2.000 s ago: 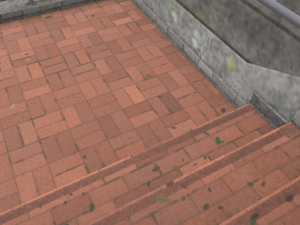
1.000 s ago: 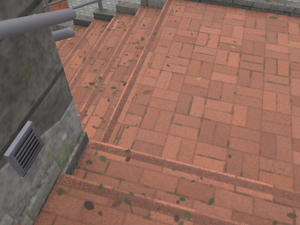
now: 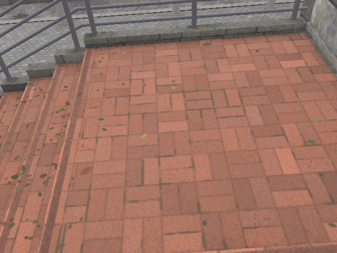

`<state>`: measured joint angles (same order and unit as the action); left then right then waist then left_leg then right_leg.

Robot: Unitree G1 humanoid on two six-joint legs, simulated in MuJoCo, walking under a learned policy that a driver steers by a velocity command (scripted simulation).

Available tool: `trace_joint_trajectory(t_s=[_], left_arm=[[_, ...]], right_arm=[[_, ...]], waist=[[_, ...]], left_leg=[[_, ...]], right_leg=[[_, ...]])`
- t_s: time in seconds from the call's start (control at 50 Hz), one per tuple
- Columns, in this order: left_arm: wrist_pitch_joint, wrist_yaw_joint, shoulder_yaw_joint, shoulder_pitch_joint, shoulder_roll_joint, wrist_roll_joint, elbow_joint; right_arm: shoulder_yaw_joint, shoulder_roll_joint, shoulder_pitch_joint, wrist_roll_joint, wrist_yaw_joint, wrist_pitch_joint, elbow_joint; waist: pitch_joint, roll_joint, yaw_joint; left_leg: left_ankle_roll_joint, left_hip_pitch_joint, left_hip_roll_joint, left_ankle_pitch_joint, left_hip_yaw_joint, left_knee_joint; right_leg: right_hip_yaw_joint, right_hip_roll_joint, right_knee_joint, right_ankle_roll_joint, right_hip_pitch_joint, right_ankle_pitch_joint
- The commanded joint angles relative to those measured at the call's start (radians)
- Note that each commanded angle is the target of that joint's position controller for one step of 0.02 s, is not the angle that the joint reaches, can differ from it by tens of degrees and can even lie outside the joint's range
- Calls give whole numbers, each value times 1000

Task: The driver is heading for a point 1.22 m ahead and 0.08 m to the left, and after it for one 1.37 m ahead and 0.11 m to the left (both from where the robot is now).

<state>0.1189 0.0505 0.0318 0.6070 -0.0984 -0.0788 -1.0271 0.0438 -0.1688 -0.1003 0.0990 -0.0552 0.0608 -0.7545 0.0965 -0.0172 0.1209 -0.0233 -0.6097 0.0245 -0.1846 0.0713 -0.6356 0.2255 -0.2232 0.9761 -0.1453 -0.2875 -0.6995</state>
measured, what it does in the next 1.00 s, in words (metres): goes down: left foot 0.15 m lower, then right foot 0.15 m lower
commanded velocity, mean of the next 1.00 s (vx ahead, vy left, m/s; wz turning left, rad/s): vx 0.49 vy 0.00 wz -0.15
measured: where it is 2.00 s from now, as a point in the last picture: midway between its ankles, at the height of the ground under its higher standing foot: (209, 181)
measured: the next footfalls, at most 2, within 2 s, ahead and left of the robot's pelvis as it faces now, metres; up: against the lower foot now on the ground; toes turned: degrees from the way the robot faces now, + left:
left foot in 0.10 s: +0.14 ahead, +0.13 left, -0.15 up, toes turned -3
right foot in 0.64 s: +0.54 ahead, -0.22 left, -0.30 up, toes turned -19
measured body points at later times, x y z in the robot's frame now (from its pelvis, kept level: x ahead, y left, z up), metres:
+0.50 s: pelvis +0.26 +0.00 -0.14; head +0.27 -0.02 +0.31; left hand +0.53 +0.14 -0.23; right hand +0.07 -0.16 -0.28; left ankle +0.10 +0.13 -0.82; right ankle +0.46 -0.20 -0.82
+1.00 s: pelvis +0.57 -0.12 -0.26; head +0.59 -0.12 +0.19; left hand +0.49 +0.10 -0.40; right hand +0.70 -0.35 -0.38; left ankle +0.78 +0.02 -0.93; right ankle +0.50 -0.21 -0.97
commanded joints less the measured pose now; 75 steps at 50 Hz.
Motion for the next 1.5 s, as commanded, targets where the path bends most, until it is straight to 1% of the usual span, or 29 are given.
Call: trace_joint_trajectory(t_s=[0.02, 0.1, 0.12, 0.16, 0.18, 0.22, 0.26, 0.32, 0.42, 0.48, 0.52, 0.58, 0.62, 0.66, 0.68, 0.7, 0.72, 0.74, 0.78, 0.82, 1.02, 1.18, 1.2, 1.24, 1.28, 1.3, 1.38, 1.42, 1.5], left_arm=[[9, 5, -46, 20, -171, 6, 34], [-5, 76, -37, -132, -152, 5, 122], [3, 83, -20, 73, -9, 42, 96], [-26, 75, -37, -61, -143, 34, 236], [-41, 48, -26, -201, -140, 5, 261], [-48, 32, -13, -232, -103, -26, 205], [-31, 56, -21, -262, -107, -29, 167], [-46, 85, -17, -337, -104, -9, 185], [-49, 37, -6, -689, -98, -24, 278], [-39, 65, 14, -778, -92, -19, 273], [-59, 65, 13, -773, -122, -11, 285], [-71, 57, -2, -819, -203, -41, 295], [-59, 40, -24, -654, -224, -22, 218], [-35, 16, -102, -93, -359, -3, 83], [-46, -1, -107, -29, -372, 57, 49], [-64, -11, -119, -37, -355, 110, 62], [-65, 18, -101, 102, -340, -13, -13], [-54, 29, -101, -38, -308, -12, 7], [-40, 30, -83, -202, -220, -25, 44], [18, -11, -35, -328, -82, 9, 81], [26, -43, -10, -86, -91, -52, -12], [-35, -99, -30, 137, -133, -8, -107], [-67, -114, -98, -80, -264, 143, -52], [-65, -105, -96, -43, -229, 126, -35], [-3, -66, -75, -45, -124, 113, 21], [38, -38, -78, -102, -180, 148, 75], [13, -96, -76, -313, -131, 112, 221], [-17, -106, -94, -334, -149, 100, 233], [1, -83, -109, -492, -180, 84, 271]], right_arm=[[-7, -43, 138, -14, 2, 14, 99], [-70, -165, -615, -46, 20, 50, -159], [-90, -265, -656, -36, 2, 50, -155], [-129, -286, -488, 18, -20, 20, -106], [-74, -91, -311, -10, -2, 29, -70], [-8, 83, -58, -36, 28, 55, -36], [-29, -4, -109, -32, 52, 86, -70], [-73, -184, -337, 3, 37, 93, -214], [-40, -32, -682, -20, 85, 74, -373], [-6, 28, -710, -6, 78, 55, -360], [-34, -101, -544, 18, 32, 44, -296], [-59, -144, -547, -30, 36, 52, -306], [-59, -157, -615, -12, 38, 33, -363], [-31, -53, -703, 34, -35, 17, -386], [-79, -60, -697, -201, 71, 3, -335], [-83, -121, -631, -187, 106, 3, -289], [-37, -25, -510, -1, -11, 11, -243], [-67, -79, -425, -29, -16, 27, -222], [-52, -7, -393, -15, 7, 42, -202], [-42, 33, -381, 4, 15, 38, -206], [-44, -54, -56, -28, -31, 24, -88], [-32, -50, 267, 13, -33, 1, -36], [-68, -112, 326, -220, -35, -12, -1], [-104, -151, -32, -172, -21, -21, -113], [-155, -358, -400, -103, 17, -35, -219], [-153, -324, -512, -118, 22, -42, -231], [-131, -247, -130, -96, 67, -47, -104], [-111, -195, 62, -112, 60, -14, -51], [-139, -240, -26, -126, 97, -2, -64]], waist=[[-198, 102, -14], [44, -41, -291], [220, -261, -195], [100, -92, -233], [-53, 106, -183], [-216, 69, -26], [-194, -22, -76], [-148, -33, -83], [-198, -21, -272], [-243, -10, -295], [-237, -36, -241], [-304, 15, -256], [-242, 41, -212], [123, 145, -27], [266, 193, -17], [380, 166, 15], [393, 180, 63], [43, 69, 3], [-101, 36, -116], [-153, 39, -189], [-216, 46, -88], [-347, 4, 77], [-472, 11, 42], [-116, -21, -113], [256, -308, -264], [465, -273, -338], [141, 111, -122], [-105, 69, -31], [-45, -74, -81]], left_leg=[[2, 159, -49, 134, -11, 128], [196, 1168, 130, -203, -8, 151], [454, 1410, 379, -798, 203, -70], [585, 1273, 622, -522, 512, 55], [429, 975, 540, -140, 392, 163], [300, 258, 259, -53, 90, 321], [274, -65, 85, 83, -117, 322], [295, 125, 214, -64, 31, 270], [262, 983, 285, 50, 170, 29], [250, 651, 194, 250, 112, 21], [231, 148, 143, 445, 19, 136], [193, 401, 160, 374, 29, 11], [161, 508, 159, 173, 8, -192], [32, 40, 65, 390, -103, -708], [38, -166, -29, 1061, -106, -1214], [55, -253, 11, 984, -51, -1295], [64, -255, 38, 940, -24, -1320], [63, -344, 51, 810, -60, -1258], [113, -165, 117, 666, -16, -1040], [154, -7, 159, 370, 42, -666], [110, 23, 126, -323, -7, -71], [83, -69, 127, -93, -102, 265], [98, -42, 40, 26, -129, 246], [139, 555, -62, -172, -229, 202], [377, 1362, 263, -955, 99, -123], [494, 1480, 331, -706, 258, -89], [436, 717, 393, 140, 516, 259], [342, 202, 285, 154, 317, 370], [273, 30, 68, 212, 94, 354]], right_leg=[[388, 156, -121, -132, -147, 315], [178, 50, 599, 18, -535, 612], [-4, -45, 1116, 86, -831, -96], [-80, 112, 1305, 162, -1224, -55], [-12, 247, 1036, 157, -1219, 195], [-49, 387, 419, 90, -697, 558], [-217, 332, 40, 53, -294, 879], [-180, 303, 94, 53, -320, 866], [-108, 378, -267, 123, -1069, 873], [-170, 394, -419, 98, -779, 1256], [-288, 319, -369, 78, -186, 1255], [-248, 345, -550, 80, -247, 1027], [-274, 332, -715, 66, -37, 1133], [-257, 407, -357, -82, 917, 1414], [3, 727, -144, -77, 1045, 1959], [99, 740, -208, -119, 1024, 1703], [114, 634, -434, -189, 887, 823], [78, 613, -535, -161, 518, 603], [2, 643, -607, -167, 71, 595], [-85, 581, -740, -122, -160, 589], [-359, 495, -554, -57, -21, 470], [-323, 551, -431, 9, 338, 428], [-355, 507, -203, 58, 157, 719], [-439, 458, 238, 95, -7, 894], [-326, 311, 1102, 223, -641, -194], [-171, 324, 1121, 222, -764, -150], [-164, 381, 827, 212, -775, 144], [-130, 422, 363, 213, -554, 344], [-210, 270, -244, 242, -71, 873]])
